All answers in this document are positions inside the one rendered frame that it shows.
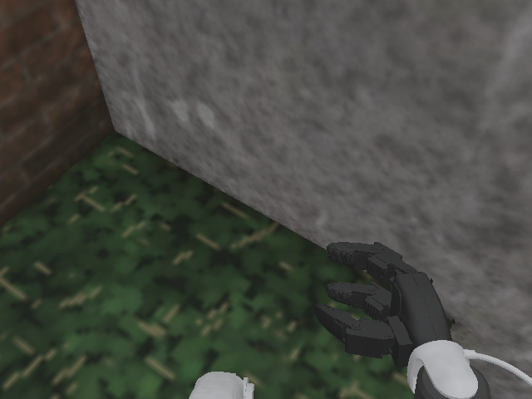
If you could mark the left robot thigh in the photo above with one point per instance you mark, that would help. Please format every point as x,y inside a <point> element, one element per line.
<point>222,385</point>

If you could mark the robot right hand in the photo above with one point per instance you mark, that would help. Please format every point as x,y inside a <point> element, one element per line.
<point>401,321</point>

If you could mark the robot right forearm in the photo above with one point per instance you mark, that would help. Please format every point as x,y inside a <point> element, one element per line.
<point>439,370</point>

